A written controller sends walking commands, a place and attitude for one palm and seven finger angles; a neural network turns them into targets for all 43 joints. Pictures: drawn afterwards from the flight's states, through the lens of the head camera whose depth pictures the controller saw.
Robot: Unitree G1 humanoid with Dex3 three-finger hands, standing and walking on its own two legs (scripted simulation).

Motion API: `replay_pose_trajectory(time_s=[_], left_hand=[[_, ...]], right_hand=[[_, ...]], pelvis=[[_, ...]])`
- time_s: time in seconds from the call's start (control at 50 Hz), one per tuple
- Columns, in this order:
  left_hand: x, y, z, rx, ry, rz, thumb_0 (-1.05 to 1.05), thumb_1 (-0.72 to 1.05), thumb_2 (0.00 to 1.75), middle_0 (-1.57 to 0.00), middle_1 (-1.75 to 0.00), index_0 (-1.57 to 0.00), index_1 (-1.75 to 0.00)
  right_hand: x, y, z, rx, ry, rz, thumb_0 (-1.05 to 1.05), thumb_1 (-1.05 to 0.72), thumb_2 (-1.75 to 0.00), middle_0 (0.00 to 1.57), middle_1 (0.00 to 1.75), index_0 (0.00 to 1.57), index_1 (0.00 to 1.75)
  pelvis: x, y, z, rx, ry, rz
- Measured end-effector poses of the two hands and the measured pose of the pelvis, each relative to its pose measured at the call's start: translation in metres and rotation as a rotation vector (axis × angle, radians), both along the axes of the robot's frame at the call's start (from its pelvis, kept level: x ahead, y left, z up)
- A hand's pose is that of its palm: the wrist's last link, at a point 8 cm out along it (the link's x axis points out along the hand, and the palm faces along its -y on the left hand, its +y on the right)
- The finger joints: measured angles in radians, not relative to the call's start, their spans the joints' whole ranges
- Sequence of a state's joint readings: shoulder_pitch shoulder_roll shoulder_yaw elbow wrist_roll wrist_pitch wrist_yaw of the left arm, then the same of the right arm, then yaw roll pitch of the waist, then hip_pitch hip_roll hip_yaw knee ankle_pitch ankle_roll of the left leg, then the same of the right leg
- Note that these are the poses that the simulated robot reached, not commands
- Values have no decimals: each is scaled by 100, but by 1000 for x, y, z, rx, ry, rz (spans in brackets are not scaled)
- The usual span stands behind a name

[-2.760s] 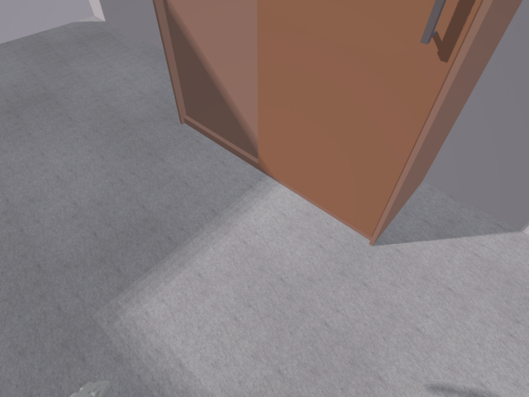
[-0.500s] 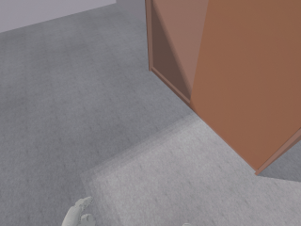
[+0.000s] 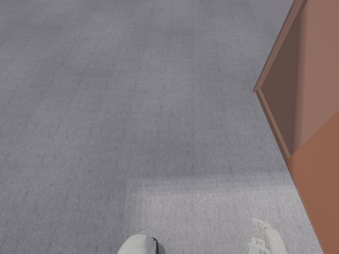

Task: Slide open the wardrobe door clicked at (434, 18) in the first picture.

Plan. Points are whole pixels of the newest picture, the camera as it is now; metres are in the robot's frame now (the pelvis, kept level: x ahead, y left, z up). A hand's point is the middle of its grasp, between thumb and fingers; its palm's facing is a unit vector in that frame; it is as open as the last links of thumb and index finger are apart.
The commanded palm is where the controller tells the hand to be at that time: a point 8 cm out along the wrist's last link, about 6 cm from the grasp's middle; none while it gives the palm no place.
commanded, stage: walk to a spot facing it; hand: right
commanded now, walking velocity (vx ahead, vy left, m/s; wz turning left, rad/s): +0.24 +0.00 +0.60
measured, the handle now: out of the picture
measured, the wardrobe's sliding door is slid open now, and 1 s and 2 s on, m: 0.00 0.00 0.00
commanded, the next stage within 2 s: turn to face it in 0.44 s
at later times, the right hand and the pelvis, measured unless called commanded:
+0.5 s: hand (266, 220) +0.27 -0.24 -0.18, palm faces -0.20 +0.96 -0.20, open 7.3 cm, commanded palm none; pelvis +0.18 -0.04 +0.00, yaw +18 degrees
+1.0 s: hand (239, 176) +0.38 -0.16 -0.15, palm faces -0.20 +0.96 -0.19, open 7.3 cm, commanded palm none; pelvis +0.23 -0.03 +0.01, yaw +11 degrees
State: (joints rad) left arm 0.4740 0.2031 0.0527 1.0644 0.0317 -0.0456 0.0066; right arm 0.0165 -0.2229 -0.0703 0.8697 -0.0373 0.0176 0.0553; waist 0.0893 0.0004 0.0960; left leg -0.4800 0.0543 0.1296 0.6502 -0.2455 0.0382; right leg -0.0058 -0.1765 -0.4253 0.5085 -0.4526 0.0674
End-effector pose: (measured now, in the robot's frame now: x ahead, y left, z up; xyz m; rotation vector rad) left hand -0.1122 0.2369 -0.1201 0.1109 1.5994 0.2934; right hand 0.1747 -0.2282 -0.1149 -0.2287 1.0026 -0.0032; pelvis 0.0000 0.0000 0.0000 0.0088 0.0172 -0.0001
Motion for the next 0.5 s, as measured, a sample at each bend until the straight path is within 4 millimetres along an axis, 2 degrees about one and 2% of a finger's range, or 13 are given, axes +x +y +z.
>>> replay_pose_trajectory(time_s=[0.04, 0.08, 0.12, 0.18, 0.28, 0.36, 0.42, 0.46, 0.5], left_hand=[[9, 1, -9, -22, 27, 32, 1, 91, 90, -20, -29, -20, -29], [32, 4, -15, -21, 10, 50, 1, 91, 90, -20, -29, -20, -29], [71, 8, -17, -11, -59, 51, 1, 91, 90, -20, -29, -20, -29], [140, 12, -13, 11, -209, 40, 1, 91, 90, -20, -29, -20, -29], [249, 10, 1, 40, -427, -3, 1, 91, 90, -20, -29, -20, -29], [317, 1, 13, 75, -536, -38, 0, 91, 90, -20, -29, -20, -29], [349, -9, 16, 116, -586, -54, 0, 91, 90, -20, -29, -20, -29], [356, -15, 22, 126, -590, -42, 0, 91, 90, -20, -29, -20, -29], [356, -21, 27, 132, -578, -13, 0, 91, 90, -20, -29, -20, -29]], right_hand=[[28, 15, -8, 6, -42, 26, 0, -91, -90, 19, 30, 19, 30], [40, 25, -12, 14, -40, 31, 0, -91, -90, 19, 30, 19, 30], [39, 28, -13, 12, 4, 33, 0, -91, -90, 20, 30, 19, 30], [31, 26, -14, -4, 99, 39, 0, -91, -90, 20, 30, 20, 30], [33, -3, -14, -43, 184, 6, -1, -93, -90, 20, 30, 20, 30], [45, -32, -22, -51, 232, -14, -1, -93, -90, 20, 30, 20, 30], [63, -53, -35, -51, 259, -21, 0, -92, -90, 20, 30, 20, 30], [77, -60, -36, -57, 277, 2, 0, -92, -90, 20, 30, 20, 30], [95, -62, -33, -55, 286, 37, 0, -92, -90, 20, 30, 19, 30]], pelvis=[[19, 10, -11, -7, 0, 17], [33, 13, -12, -3, -10, 42], [47, 13, -7, 3, -17, 67], [68, 11, 1, 7, -12, 107], [102, -1, 6, 11, 4, 164], [133, -18, 3, 17, 2, 208], [157, -32, -6, 24, -5, 245], [168, -38, -4, 26, -10, 286], [179, -42, 2, 33, -12, 314]])
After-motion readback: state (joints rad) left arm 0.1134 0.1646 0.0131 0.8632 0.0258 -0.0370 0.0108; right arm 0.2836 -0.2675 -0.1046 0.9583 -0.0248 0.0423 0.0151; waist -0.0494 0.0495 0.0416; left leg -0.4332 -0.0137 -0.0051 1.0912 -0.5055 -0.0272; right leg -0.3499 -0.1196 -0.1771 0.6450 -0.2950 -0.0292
